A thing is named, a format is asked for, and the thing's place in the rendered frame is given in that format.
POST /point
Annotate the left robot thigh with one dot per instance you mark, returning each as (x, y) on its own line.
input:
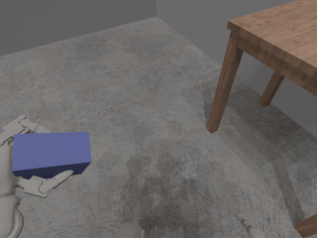
(130, 230)

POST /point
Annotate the table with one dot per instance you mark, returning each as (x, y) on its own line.
(284, 38)

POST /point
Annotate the robot right hand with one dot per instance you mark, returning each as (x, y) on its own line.
(250, 226)

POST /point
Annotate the robot left forearm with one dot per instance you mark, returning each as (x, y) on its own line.
(11, 219)

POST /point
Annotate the robot left hand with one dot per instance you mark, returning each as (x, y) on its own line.
(36, 186)

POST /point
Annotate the sponge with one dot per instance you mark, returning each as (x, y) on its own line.
(46, 155)

